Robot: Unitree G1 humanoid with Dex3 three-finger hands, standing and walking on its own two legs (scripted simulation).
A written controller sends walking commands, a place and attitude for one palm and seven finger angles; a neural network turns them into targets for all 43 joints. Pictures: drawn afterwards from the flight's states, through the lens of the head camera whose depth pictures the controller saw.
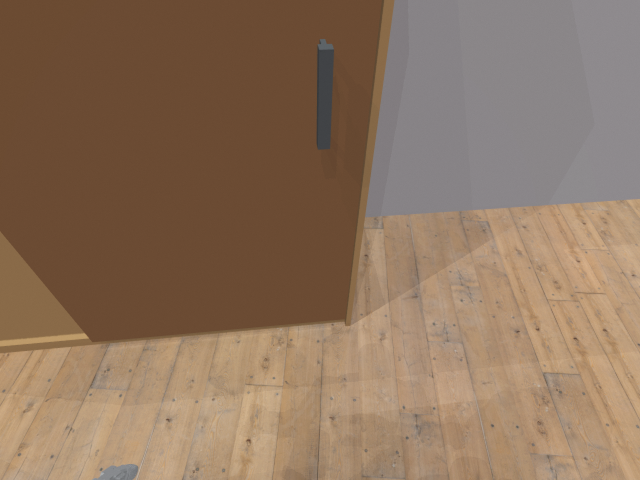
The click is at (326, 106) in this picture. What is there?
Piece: wardrobe's sliding door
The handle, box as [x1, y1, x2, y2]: [317, 39, 333, 149]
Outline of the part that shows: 324,39 320,39 320,43 318,44 317,48 318,149 329,148 333,48 332,45 327,44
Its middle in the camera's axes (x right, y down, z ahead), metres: +0.00 -0.27 +0.74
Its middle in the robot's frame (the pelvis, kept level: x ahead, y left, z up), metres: +0.75 +0.05 +0.13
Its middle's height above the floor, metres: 0.90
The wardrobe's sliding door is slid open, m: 0.00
